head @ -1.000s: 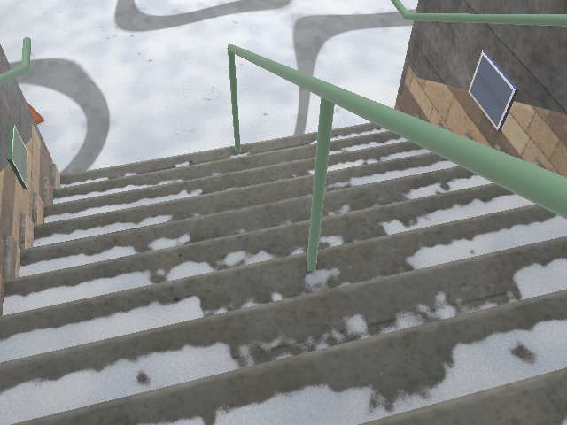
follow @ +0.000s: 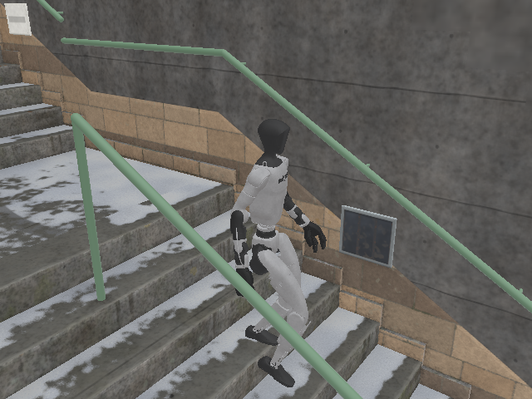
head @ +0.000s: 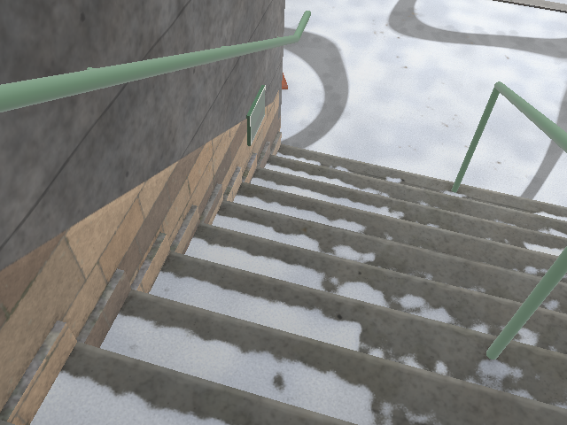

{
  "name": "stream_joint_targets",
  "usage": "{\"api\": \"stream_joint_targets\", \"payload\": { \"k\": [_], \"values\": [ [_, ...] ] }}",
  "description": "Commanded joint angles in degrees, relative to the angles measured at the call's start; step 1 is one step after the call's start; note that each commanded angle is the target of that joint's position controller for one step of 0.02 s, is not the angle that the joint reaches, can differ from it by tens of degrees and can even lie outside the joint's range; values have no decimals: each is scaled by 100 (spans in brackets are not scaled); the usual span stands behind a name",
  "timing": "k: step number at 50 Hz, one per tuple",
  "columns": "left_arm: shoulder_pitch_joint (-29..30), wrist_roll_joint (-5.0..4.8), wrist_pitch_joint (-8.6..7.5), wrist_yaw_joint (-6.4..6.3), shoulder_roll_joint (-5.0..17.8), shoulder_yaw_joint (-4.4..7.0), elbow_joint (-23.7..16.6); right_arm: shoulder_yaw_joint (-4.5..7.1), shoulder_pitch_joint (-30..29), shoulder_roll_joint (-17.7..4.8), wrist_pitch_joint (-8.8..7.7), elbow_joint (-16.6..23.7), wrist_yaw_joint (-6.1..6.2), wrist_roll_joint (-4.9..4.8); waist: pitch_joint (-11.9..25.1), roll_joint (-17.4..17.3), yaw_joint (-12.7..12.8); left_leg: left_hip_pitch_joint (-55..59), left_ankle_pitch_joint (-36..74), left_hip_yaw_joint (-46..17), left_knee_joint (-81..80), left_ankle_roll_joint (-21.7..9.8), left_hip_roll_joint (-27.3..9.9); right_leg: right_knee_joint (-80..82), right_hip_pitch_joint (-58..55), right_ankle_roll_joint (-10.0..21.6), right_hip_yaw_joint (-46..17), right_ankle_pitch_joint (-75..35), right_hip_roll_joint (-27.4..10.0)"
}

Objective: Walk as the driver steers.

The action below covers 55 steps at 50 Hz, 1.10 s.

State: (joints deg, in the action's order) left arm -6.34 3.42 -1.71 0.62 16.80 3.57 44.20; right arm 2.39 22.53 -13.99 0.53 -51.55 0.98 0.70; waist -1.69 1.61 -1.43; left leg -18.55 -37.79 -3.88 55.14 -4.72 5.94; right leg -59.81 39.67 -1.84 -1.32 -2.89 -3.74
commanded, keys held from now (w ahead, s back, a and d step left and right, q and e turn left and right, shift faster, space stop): w+e+shift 1.00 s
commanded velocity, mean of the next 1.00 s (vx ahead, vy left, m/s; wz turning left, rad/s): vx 0.97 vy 0.00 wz -0.54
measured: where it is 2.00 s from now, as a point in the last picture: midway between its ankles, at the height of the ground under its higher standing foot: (373, 291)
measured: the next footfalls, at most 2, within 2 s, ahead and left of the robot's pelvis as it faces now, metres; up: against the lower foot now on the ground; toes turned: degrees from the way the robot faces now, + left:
right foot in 0.14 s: +0.19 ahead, -0.05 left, -0.16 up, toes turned +1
left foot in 0.60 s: +0.56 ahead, +0.16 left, -0.33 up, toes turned -17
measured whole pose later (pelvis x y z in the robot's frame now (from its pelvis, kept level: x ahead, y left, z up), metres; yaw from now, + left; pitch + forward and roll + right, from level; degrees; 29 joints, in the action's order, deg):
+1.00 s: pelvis +0.69 +0.00 -0.40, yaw -35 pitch -2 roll +2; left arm -2.7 1.1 0.1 2.6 16.3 3.3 48.1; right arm 2.7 31.6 -11.9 -4.7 -62.1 3.1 1.5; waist -3.0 1.7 -3.2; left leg -3.1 -45.4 17.2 71.5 1.5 -4.0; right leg -41.0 28.9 10.6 10.5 -17.5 1.3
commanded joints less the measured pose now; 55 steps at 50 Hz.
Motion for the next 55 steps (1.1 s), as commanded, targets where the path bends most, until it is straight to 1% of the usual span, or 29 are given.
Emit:
{"api": "stream_joint_targets", "payload": {
  "k": [1, 5, 7, 8, 9, 11, 12, 14, 17, 20, 23, 26, 28, 30, 31, 32, 34, 35, 38, 40, 42, 44, 48, 50, 51, 52, 53, 54, 55],
  "values": [
    [-794, -104, 16, 85, 59, -39, -64, 246, -1198, -894, -221, 613, 27, -168, 321, -621, 708, -2414, 1199, -822, -1144, -825, -381, 1314, -3058, 168, 649, -1723, 749],
    [-1245, -346, -15, -89, 305, -9, 63, 235, -440, -701, -140, 309, 79, 80, -240, -715, 483, -1101, 2197, -824, 527, -773, -593, 3002, -3425, 347, 582, -1048, 433],
    [-3176, -265, -47, -104, 479, 166, 739, 242, -573, -728, -136, 209, 114, 156, 35, -279, 1359, -823, 4117, -360, 3838, -893, -442, 4193, -4321, 1245, 39, -139, -62],
    [-3723, -345, -19, -19, 412, 128, 968, 98, -1098, 11, -205, 308, 1, 176, 262, 657, 1554, -2303, 562, 156, 6926, -825, 471, 2769, -5060, 1361, -333, -891, -335],
    [-3307, -342, -40, 104, 171, -92, 874, -70, -838, 364, -272, 966, -22, 97, 105, 1005, 570, -4207, -105, -398, 6758, -896, 353, 1243, -5453, 882, -1293, -2101, -538],
    [-2603, -440, -127, 62, 882, 172, 712, -101, -542, -308, -348, 1048, -23, 397, 548, 1423, 297, -5290, 356, -282, 5601, -347, -344, 3505, -5157, 2383, -4650, 2899, -1921],
    [-2284, -348, -149, 86, 412, 49, 711, 33, -1464, -803, -299, 1029, 15, 466, -412, 209, 285, -5446, -33, -366, 5199, -99, -615, 3909, -3932, 2396, -4744, 4429, -1740],
    [-1629, -118, -324, -87, 175, -105, 581, -24, -2331, -692, -252, 1292, -11, 105, -1222, -536, -142, -4194, 2778, -562, 1703, 645, -1108, 3800, -1435, 2047, -3956, 4228, -926],
    [-1885, -269, -322, -102, 818, 122, 498, -40, -1734, -338, -110, 694, -158, 198, -447, 439, -9, -1383, 4107, 103, 1262, 761, -1049, 3589, -264, 1995, -2961, 1941, -488],
    [-2699, -373, -377, -165, 283, 24, 694, 49, -2863, -480, -303, 834, -147, 224, -389, -147, 572, -3003, 5901, -265, -491, 545, -1007, 2229, -2278, 2044, -3078, 2218, -11],
    [-2398, -384, -304, -156, 155, -53, 631, -66, -3080, -8, -330, 990, -311, 71, -315, 95, 829, -714, 6371, 259, -1837, 554, -513, 2016, -1118, 1606, -2301, 2462, 563],
    [-2890, -146, -73, -188, 202, -22, 835, -59, -3015, 60, -384, 1144, -233, -127, -428, 671, 1238, -223, 5034, 89, -2733, 662, -439, 1533, -1945, 1529, -2396, 1891, 562],
    [-2871, 93, 91, -345, 236, -17, 994, 85, -1928, -170, -488, 899, -70, -194, -366, 461, 764, 399, 5161, -84, -3853, 664, -631, 6, -2576, 1467, -2246, 1492, 756],
    [-1629, -124, 24, -227, 518, 95, 812, 394, 1149, -793, -458, 17, -49, -25, 874, 21, -1110, 3810, 5883, -68, -2930, 367, -977, -3537, -816, 1352, -1687, 508, 895],
    [-2216, -358, -45, -205, 59, 61, 778, 338, 1037, -771, -462, 37, -116, 201, 684, -787, -676, 4536, 6312, -697, -2356, 316, -1893, -5635, 990, 1312, -1163, 4469, 1321],
    [-2824, -522, -71, -267, -346, -80, 587, 156, 426, -503, -422, 104, -274, 203, 992, -1454, 136, 4851, 9138, -881, -766, 712, -2562, -5397, 1783, 1266, -993, 4289, 739],
    [-2190, -225, 51, -318, 94, 23, 479, 387, 206, -745, -482, 203, -271, -16, 1131, -1686, -51, 3344, 3449, -2317, -2260, -484, -3148, -5163, 1993, 1051, -452, 3043, 135],
    [-1377, -27, 144, -246, 199, 72, 408, 243, 46, -273, -493, 163, -267, -95, 139, -1030, -100, 2158, 2609, -2245, -2691, -450, -2903, -5008, 2179, 1017, -372, 2758, -70],
    [-685, -239, 247, -39, -150, 74, 232, 43, -46, -2, -749, -89, -101, 3, -1022, -566, 388, -822, 2925, -576, -2691, 75, -2231, -1490, 925, 715, -822, 790, -191],
    [-893, -101, 295, 84, -207, 33, 456, 261, -177, -654, -747, -154, 15, 82, -596, -1433, 490, -780, 3291, -410, -2443, 53, -2217, -1387, 247, 741, -54, -232, 2],
    [-484, -141, 166, 200, -117, 47, 370, 106, 63, 83, -853, -382, -17, -96, -786, -559, 536, -581, 2929, 122, -1782, 473, -1903, 9, 415, 1046, -341, -1973, -31],
    [-136, -212, 71, 427, -279, -25, 386, 69, -347, -53, -853, -262, 45, -70, -516, -441, 495, -1348, 1826, 985, -1727, 586, -1609, 1033, -1358, 1084, 615, -3748, 344],
    [324, -226, 200, 215, 16, -59, 233, 107, 615, -453, -610, -668, 230, 23, -806, -636, 22, -201, 5021, 1565, -287, 604, -1809, 1803, -2168, 1058, 1858, -1118, 945],
    [-2154, -177, 265, -3, 666, 233, 965, 137, 126, -811, -503, -632, 357, 180, 345, -716, 1344, -580, 7705, 1512, 3188, 702, -2015, 2058, -4641, 1673, 1305, -754, 774],
    [-2914, -180, 229, -14, 918, 343, 1161, 202, -285, -749, -384, -672, 412, 223, -28, 658, 2081, -1803, 3097, 1521, 6446, 739, -1232, 3691, -5351, 2322, 326, -607, 335],
    [-2900, -354, 132, -31, 1177, 342, 1336, 176, -863, -497, -416, -220, 369, 256, -394, 1242, 1735, -3518, -930, 1314, 7231, 463, -724, 2275, -5838, 2081, 74, -3226, 49],
    [-2612, -370, 20, -100, 1244, 237, 1285, 133, -306, -547, -492, 370, 256, 232, 195, 842, 914, -4591, -246, 544, 5918, 520, -1216, 1822, -6584, 2203, -924, -4095, -519],
    [-2133, -397, 81, -104, 812, 174, 1047, 160, 113, -710, -564, 315, 161, 358, 846, -432, 637, -4522, 70, 88, 4873, 437, -1393, 2114, -6454, 2561, -2094, -2092, -785],
    [-1808, -361, -1, -120, 608, 100, 938, 185, 52, -675, -648, 301, 116, 434, 556, -883, 401, -4551, 518, -200, 3756, 488, -1374, 2614, -5635, 2562, -2497, -338, -838]
  ]
}}
Velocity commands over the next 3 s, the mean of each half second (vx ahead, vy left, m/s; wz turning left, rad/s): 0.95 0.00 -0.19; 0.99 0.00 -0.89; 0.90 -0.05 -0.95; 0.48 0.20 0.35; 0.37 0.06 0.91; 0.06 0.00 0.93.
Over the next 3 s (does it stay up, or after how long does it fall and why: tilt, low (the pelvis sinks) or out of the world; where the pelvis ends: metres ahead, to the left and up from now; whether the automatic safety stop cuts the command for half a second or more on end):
stays up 1.61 -0.52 -0.98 its command is cut before an obstacle after 1.4 s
